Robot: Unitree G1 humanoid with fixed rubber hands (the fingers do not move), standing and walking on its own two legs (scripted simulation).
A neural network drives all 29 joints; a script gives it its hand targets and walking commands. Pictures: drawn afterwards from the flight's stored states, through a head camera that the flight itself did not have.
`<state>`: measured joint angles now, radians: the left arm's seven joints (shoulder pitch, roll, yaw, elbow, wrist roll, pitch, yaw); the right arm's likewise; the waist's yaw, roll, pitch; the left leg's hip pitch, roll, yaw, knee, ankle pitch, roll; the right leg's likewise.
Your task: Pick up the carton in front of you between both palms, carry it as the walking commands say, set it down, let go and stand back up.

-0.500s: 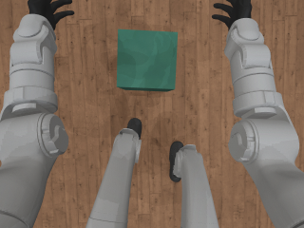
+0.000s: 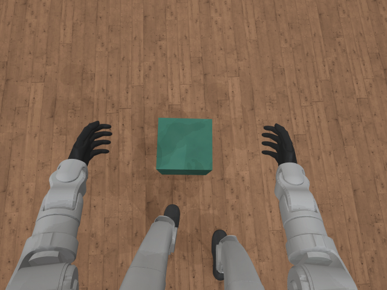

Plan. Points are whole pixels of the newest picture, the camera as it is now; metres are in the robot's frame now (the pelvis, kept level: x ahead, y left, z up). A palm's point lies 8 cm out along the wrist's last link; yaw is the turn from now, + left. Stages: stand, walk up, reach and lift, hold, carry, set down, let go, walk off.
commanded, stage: let go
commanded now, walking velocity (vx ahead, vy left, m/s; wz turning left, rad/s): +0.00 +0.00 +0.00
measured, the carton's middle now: (184, 149) +0.46 +0.07 -0.60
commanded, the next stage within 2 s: stand in 0.92 s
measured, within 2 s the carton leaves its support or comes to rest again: neither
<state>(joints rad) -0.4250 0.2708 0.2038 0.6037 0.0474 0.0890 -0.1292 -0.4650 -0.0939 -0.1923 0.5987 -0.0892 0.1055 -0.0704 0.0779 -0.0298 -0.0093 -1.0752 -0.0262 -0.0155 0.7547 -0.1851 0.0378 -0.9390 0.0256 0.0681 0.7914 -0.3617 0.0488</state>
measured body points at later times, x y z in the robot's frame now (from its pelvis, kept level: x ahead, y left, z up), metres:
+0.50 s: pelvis +0.04 -0.04 +0.05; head +0.09 -0.04 +0.50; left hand +0.21 +0.20 -0.03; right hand +0.23 -0.27 -0.03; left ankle +0.07 +0.09 -0.69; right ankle -0.01 -0.15 -0.69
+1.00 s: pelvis +0.07 -0.04 +0.04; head +0.07 -0.04 +0.49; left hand +0.21 +0.22 -0.03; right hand +0.22 -0.27 -0.05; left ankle +0.07 +0.09 -0.69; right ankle -0.01 -0.15 -0.69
